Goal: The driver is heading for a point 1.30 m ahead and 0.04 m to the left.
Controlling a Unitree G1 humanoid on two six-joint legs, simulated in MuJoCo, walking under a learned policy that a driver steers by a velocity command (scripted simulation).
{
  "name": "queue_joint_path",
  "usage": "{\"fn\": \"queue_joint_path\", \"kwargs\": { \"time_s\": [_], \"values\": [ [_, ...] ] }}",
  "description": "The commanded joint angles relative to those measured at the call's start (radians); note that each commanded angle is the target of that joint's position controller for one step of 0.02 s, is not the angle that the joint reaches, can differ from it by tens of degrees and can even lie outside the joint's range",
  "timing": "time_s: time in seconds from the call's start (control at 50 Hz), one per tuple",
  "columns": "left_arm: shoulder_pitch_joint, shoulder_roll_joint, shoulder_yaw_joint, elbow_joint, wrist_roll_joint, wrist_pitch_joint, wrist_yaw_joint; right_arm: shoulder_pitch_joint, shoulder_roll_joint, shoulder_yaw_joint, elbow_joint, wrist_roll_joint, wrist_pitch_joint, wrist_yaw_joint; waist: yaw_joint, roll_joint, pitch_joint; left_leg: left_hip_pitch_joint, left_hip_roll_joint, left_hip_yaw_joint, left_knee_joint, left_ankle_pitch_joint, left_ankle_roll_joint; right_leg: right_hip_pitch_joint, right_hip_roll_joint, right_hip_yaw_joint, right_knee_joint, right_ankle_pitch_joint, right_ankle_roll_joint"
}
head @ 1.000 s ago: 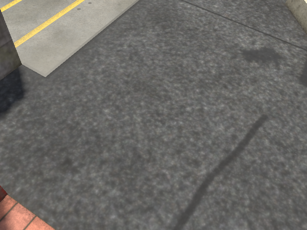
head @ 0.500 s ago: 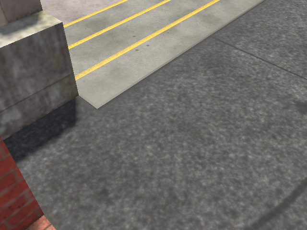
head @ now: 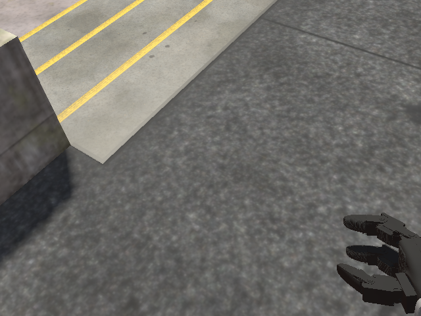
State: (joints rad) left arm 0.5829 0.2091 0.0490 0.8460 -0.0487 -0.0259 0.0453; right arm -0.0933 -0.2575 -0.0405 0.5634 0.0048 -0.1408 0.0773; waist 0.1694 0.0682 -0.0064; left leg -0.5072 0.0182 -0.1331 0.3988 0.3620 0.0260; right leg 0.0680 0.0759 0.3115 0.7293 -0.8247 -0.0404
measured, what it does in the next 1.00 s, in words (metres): goes down: left foot 0.15 m lower, then right foot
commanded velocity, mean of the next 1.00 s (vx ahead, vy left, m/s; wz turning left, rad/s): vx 0.49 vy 0.00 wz -0.06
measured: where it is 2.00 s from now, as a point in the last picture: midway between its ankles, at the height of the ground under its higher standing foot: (253, 174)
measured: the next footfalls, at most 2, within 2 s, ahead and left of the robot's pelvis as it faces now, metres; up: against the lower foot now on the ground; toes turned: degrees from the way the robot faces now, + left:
left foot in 0.04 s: +0.16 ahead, +0.15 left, -0.15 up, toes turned -6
right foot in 0.52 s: +0.43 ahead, -0.14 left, -0.15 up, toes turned -12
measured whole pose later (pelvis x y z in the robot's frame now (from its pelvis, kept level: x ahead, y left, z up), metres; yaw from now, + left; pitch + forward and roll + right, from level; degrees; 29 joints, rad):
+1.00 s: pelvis +0.52 -0.03 -0.07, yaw +1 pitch +2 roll -2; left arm 0.35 0.26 0.08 0.83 -0.01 -0.08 0.02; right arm 0.10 -0.25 -0.05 0.77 0.01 -0.02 0.04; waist 0.06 0.04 0.02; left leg -0.63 0.08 -0.02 0.68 -0.04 0.03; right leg 0.06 0.00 -0.23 0.26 -0.34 0.01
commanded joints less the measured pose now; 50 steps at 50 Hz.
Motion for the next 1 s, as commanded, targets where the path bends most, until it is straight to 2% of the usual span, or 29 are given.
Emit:
{"fn": "queue_joint_path", "kwargs": {
  "time_s": [0.02, 0.04, 0.06, 0.08, 0.1, 0.12, 0.14, 0.16, 0.18, 0.2, 0.24, 0.28, 0.3, 0.38, 0.44, 0.48, 0.5, 0.52, 0.54, 0.56, 0.58, 0.6, 0.62, 0.64, 0.68, 0.74, 0.88, 0.94, 1.0],
  "values": [
    [-0.098, 0.172, 0.052, -0.04, 0.01, -0.009, -0.008, 0.355, -0.116, -0.073, 0.074, 0.014, 0.009, -0.037, -0.248, -0.097, -0.058, 0.54, 0.054, 0.015, -0.052, 0.057, -0.01, -0.283, -0.046, 0.057, 0.359, 0.732, -0.027],
    [-0.108, 0.122, 0.042, -0.033, 0.017, -0.018, -0.02, 0.564, -0.136, -0.079, 0.134, 0.0, 0.014, -0.04, -0.336, -0.048, -0.128, 0.85, 0.143, -0.048, 0.069, 0.036, 0.013, -0.546, 0.01, 0.036, 0.65, 0.398, 0.012],
    [0.06, 0.001, 0.011, 0.0, 0.021, -0.032, -0.039, 0.657, -0.161, -0.061, 0.167, -0.04, 0.007, -0.032, -0.289, 0.191, -0.259, 1.144, 0.253, -0.075, 0.412, 0.422, 0.03, -0.842, 0.073, 0.054, 1.006, -0.068, 0.025],
    [0.205, 0.017, 0.002, -0.016, -0.008, -0.049, -0.041, 0.651, -0.192, -0.072, 0.184, -0.036, 0.028, -0.023, -0.213, 0.408, -0.357, 1.15, 0.338, -0.256, 0.36, 0.589, 0.088, -0.943, 0.03, 0.038, 1.126, -0.02, 0.059],
    [0.166, 0.056, -0.003, -0.063, -0.045, -0.052, -0.027, 0.627, -0.26, -0.103, 0.217, -0.015, 0.053, -0.019, -0.2, 0.423, -0.415, 1.062, 0.451, -0.52, 0.128, -0.129, 0.229, -0.994, -0.026, -0.063, 1.183, 0.094, 0.079],
    [0.023, 0.104, 0.013, -0.066, -0.047, -0.035, -0.001, 0.533, -0.17, -0.084, 0.205, -0.018, 0.058, -0.025, -0.208, 0.136, -0.253, 0.807, 0.422, -0.549, -0.045, -0.537, 0.251, -1.0, -0.078, -0.152, 1.17, 0.273, 0.081],
    [-0.116, 0.176, 0.038, -0.114, -0.022, -0.017, 0.018, 0.362, -0.096, -0.046, 0.155, -0.026, 0.045, -0.032, -0.179, -0.016, -0.085, 0.527, 0.402, -0.452, -0.118, -0.561, 0.24, -0.934, -0.118, -0.162, 1.032, 0.45, 0.06],
    [-0.183, 0.16, 0.042, -0.138, 0.007, -0.002, 0.024, 0.303, -0.083, -0.04, 0.167, -0.028, 0.024, -0.042, -0.156, -0.002, -0.018, 0.379, 0.415, -0.447, -0.104, -0.464, 0.246, -0.897, -0.152, -0.122, 0.994, 0.503, 0.044],
    [-0.19, 0.145, 0.043, -0.143, 0.03, 0.008, 0.021, 0.303, -0.062, -0.036, 0.195, -0.022, 0.011, -0.047, -0.142, -0.017, 0.006, 0.317, 0.382, -0.357, -0.076, -0.363, 0.217, -0.874, -0.179, -0.088, 0.918, 0.518, 0.025],
    [-0.214, 0.11, 0.043, -0.171, 0.034, 0.015, 0.013, 0.3, -0.06, -0.031, 0.223, -0.02, 0.01, -0.055, -0.112, 0.013, 0.05, 0.217, 0.311, -0.203, -0.116, -0.352, 0.17, -0.83, -0.193, -0.08, 0.735, 0.573, 0.034],
    [-0.291, 0.065, 0.034, -0.212, 0.04, 0.0, 0.002, 0.343, -0.061, -0.029, 0.261, -0.021, 0.0, -0.072, -0.136, 0.05, 0.064, 0.215, 0.261, -0.085, -0.149, -0.161, 0.166, -0.808, -0.179, -0.104, 0.523, 0.664, 0.052],
    [-0.319, 0.021, 0.019, -0.235, 0.043, -0.011, -0.017, 0.407, -0.052, -0.025, 0.292, -0.024, 0.009, -0.083, -0.139, 0.031, 0.035, 0.284, 0.253, -0.023, -0.141, -0.017, 0.174, -0.805, -0.159, -0.11, 0.355, 0.734, 0.051],
    [-0.351, 0.014, 0.012, -0.247, 0.045, -0.017, -0.027, 0.405, -0.07, -0.03, 0.289, -0.016, 0.013, -0.089, -0.147, 0.006, 0.037, 0.293, 0.239, 0.018, -0.146, -0.006, 0.168, -0.785, -0.149, -0.13, 0.244, 0.796, 0.043],
    [-0.541, 0.012, -0.002, -0.306, 0.037, -0.023, -0.067, 0.506, -0.115, -0.031, 0.326, 0.021, 0.039, -0.099, -0.214, -0.03, 0.071, 0.337, 0.206, 0.1, -0.186, -0.147, 0.126, -0.688, -0.106, -0.276, 0.009, 0.924, 0.027],
    [-0.649, 0.036, 0.0, -0.365, 0.031, -0.035, -0.087, 0.565, -0.144, -0.034, 0.352, 0.023, 0.058, -0.093, -0.236, -0.016, 0.116, 0.458, 0.233, 0.092, -0.157, -0.117, 0.121, -0.706, -0.09, -0.309, -0.08, 0.802, -0.007],
    [-0.626, 0.078, 0.016, -0.383, 0.034, -0.044, -0.089, 0.568, -0.168, -0.037, 0.356, 0.022, 0.069, -0.091, -0.193, 0.027, 0.071, 0.51, 0.233, 0.099, -0.045, 0.165, 0.11, -0.583, -0.049, -0.346, -0.135, 0.687, -0.047],
    [-0.505, 0.113, 0.035, -0.356, 0.039, -0.049, -0.084, 0.561, -0.173, -0.035, 0.356, 0.025, 0.073, -0.09, -0.119, 0.039, -0.006, 0.487, 0.211, 0.114, 0.091, 0.309, 0.098, -0.392, -0.021, -0.368, -0.182, 0.725, -0.076],
    [-0.308, 0.171, 0.061, -0.307, 0.042, -0.05, -0.07, 0.537, -0.17, -0.03, 0.344, 0.018, 0.07, -0.09, -0.023, 0.032, -0.105, 0.313, 0.165, 0.132, 0.319, 0.263, 0.069, -0.079, -0.066, -0.309, -0.173, 0.848, -0.119],
    [-0.129, 0.292, 0.089, -0.28, 0.06, -0.037, -0.048, 0.582, -0.096, -0.003, 0.307, -0.02, 0.049, -0.08, -0.007, -0.182, -0.314, -0.015, 0.049, 0.166, 0.724, -0.372, 0.017, 0.324, -0.37, 0.043, -0.12, 1.009, -0.233],
    [-0.074, 0.27, 0.08, -0.265, 0.056, -0.034, -0.054, 0.665, -0.069, 0.008, 0.337, 0.013, 0.024, -0.059, -0.015, -0.293, -0.502, -0.18, -0.07, -0.02, 0.956, -0.981, 0.0, 0.435, -0.545, 0.45, -0.293, 0.844, -0.369],
    [-0.104, 0.207, 0.064, -0.246, 0.057, -0.033, -0.056, 0.561, -0.163, -0.031, 0.323, 0.05, 0.023, -0.059, -0.006, -0.179, -0.336, -0.281, -0.022, -0.053, 0.996, -0.932, -0.002, 0.309, -0.487, 0.328, -0.343, 0.746, -0.316],
    [-0.211, 0.173, 0.048, -0.245, 0.05, -0.04, -0.053, 0.454, -0.149, -0.031, 0.275, 0.053, 0.034, -0.068, -0.06, -0.176, -0.157, -0.297, 0.032, 0.015, 0.932, -0.828, -0.002, 0.116, -0.434, 0.148, -0.381, 0.769, -0.251],
    [-0.3, 0.127, 0.033, -0.243, 0.048, -0.05, -0.061, 0.419, -0.116, -0.029, 0.274, 0.04, 0.05, -0.078, -0.113, -0.118, -0.072, -0.243, 0.072, 0.037, 0.867, -0.758, -0.009, -0.055, -0.38, 0.041, -0.433, 0.811, -0.213],
    [-0.364, 0.09, 0.026, -0.245, 0.048, -0.062, -0.066, 0.438, -0.102, -0.034, 0.284, 0.024, 0.07, -0.087, -0.16, -0.134, -0.038, -0.172, 0.099, 0.03, 0.806, -0.709, -0.013, -0.169, -0.342, -0.042, -0.479, 0.806, -0.184],
    [-0.4, 0.088, 0.034, -0.227, 0.058, -0.083, -0.073, 0.487, -0.054, -0.031, 0.299, 0.019, 0.102, -0.085, -0.202, -0.142, -0.021, -0.064, 0.1, 0.027, 0.786, -0.622, -0.028, -0.298, -0.32, -0.128, -0.557, 0.806, -0.175],
    [-0.371, 0.113, 0.045, -0.182, 0.072, -0.1, -0.061, 0.426, -0.06, -0.04, 0.272, 0.016, 0.115, -0.091, -0.204, -0.127, 0.011, -0.13, 0.092, -0.01, 0.706, -0.498, -0.038, -0.296, -0.324, -0.241, -0.599, 0.877, -0.173],
    [-0.29, 0.17, 0.061, -0.105, 0.054, -0.084, -0.028, 0.209, -0.04, -0.026, 0.19, 0.007, 0.106, -0.055, -0.137, -0.122, 0.079, -0.178, 0.077, 0.056, 0.378, -0.264, -0.033, -0.175, -0.325, -0.396, -0.607, 0.837, -0.128],
    [-0.241, 0.196, 0.07, -0.073, 0.043, -0.07, -0.026, 0.118, -0.042, -0.019, 0.14, 0.009, 0.106, -0.038, -0.104, -0.116, 0.116, -0.218, 0.075, 0.094, 0.301, -0.345, -0.01, -0.076, -0.359, -0.42, -0.578, 0.841, -0.117],
    [-0.229, 0.228, 0.08, -0.056, 0.029, -0.05, -0.024, 0.078, -0.055, -0.019, 0.093, 0.011, 0.103, -0.019, -0.108, -0.132, 0.112, -0.203, 0.054, 0.155, 0.253, -0.509, 0.034, 0.012, -0.386, -0.444, -0.488, 0.981, -0.097]
  ]
}}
